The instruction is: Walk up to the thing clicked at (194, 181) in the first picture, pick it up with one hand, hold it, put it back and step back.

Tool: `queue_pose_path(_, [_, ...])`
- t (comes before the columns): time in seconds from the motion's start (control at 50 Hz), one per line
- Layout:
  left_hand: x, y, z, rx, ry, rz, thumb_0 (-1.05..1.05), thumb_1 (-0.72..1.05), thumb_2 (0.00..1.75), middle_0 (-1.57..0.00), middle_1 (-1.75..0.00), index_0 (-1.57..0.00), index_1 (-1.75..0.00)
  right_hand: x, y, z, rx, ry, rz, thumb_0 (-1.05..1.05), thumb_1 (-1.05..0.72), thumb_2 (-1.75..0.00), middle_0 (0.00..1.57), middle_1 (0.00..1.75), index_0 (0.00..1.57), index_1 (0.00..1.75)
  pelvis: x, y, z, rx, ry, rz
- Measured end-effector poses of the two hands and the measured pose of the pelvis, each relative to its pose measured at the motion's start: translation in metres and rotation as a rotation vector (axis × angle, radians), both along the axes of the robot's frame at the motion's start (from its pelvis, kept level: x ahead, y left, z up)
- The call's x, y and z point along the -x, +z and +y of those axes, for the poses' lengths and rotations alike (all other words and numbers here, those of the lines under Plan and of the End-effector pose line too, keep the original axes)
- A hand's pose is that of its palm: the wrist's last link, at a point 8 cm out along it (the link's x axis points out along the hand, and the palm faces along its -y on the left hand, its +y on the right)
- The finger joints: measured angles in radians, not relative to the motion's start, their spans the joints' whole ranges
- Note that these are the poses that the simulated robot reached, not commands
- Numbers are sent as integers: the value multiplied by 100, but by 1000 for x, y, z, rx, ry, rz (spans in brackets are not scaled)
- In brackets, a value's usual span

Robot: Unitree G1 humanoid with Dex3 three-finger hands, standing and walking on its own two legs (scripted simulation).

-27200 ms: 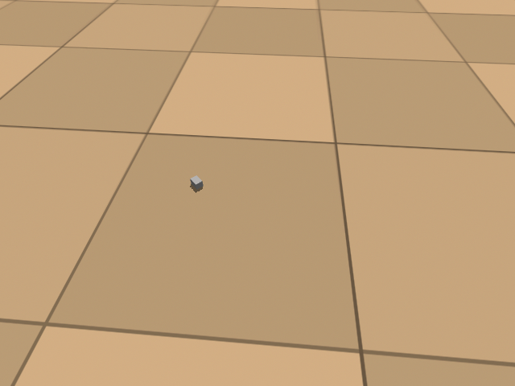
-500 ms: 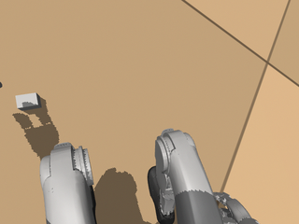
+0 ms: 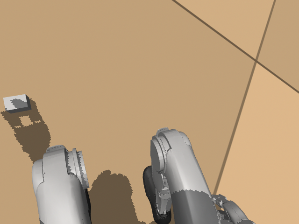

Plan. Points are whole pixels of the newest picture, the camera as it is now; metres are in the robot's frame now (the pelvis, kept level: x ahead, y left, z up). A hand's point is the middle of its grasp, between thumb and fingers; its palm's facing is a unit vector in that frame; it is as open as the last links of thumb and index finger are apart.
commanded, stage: rise first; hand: left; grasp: from above
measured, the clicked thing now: (18, 103) +0.47 +0.32 -0.30
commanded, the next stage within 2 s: approach in 1.08 s
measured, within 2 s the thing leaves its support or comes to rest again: neither
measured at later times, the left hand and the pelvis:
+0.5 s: hand out of the picture +0.43 +0.37 -0.18, palm faces -0.43 -0.12 -0.90, open 12.8 cm; pelvis +0.00 +0.00 +0.00, yaw -1 degrees
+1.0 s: hand out of the picture +0.43 +0.37 -0.17, palm faces -0.43 -0.12 -0.90, open 12.5 cm; pelvis +0.00 +0.00 +0.00, yaw +0 degrees
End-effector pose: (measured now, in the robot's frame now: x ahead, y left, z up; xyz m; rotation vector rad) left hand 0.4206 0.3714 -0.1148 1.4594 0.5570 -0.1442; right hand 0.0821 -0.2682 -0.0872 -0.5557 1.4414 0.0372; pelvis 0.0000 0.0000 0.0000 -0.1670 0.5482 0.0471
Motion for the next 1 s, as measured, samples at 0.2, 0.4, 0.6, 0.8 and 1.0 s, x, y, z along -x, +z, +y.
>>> queue_pose_path(0.2, [-4, -4, -2, -1, -2, 6, 0, -30, 81, -31, -78, -30, -79, 9, 2, 2, -1, 0, 2, 0, -91, -90, 20, 30, 21, 30, 2, -2, 0, 5, -2, -10])
queue_pose_path(0.4, [-8, -8, 0, -6, 0, 13, 0, -31, 82, -31, -78, -30, -79, 18, 2, 2, -3, -2, 19, 0, -91, -90, 20, 30, 21, 30, 2, -4, 0, 8, -5, -11])
queue_pose_path(0.6, [-12, -7, 2, -9, 1, 0, 0, -29, 80, -32, -78, -31, -78, 15, 2, 3, -4, 7, 20, 0, -91, -90, 20, 30, 21, 30, 1, -5, 1, 12, -6, -11])
queue_pose_path(0.8, [-10, -4, -1, -6, -9, 8, 0, -26, 78, -35, -76, -33, -76, 8, 3, 5, -17, 10, 0, 0, -91, -90, 20, 30, 21, 30, 1, -2, 1, 13, -4, -9])
queue_pose_path(1.0, [-9, 2, 1, -11, -6, 5, 0, -25, 77, -37, -74, -35, -75, 6, 4, 5, -23, 11, -17, 0, -91, -90, 20, 30, 21, 30, 3, -1, 1, 11, -1, -10])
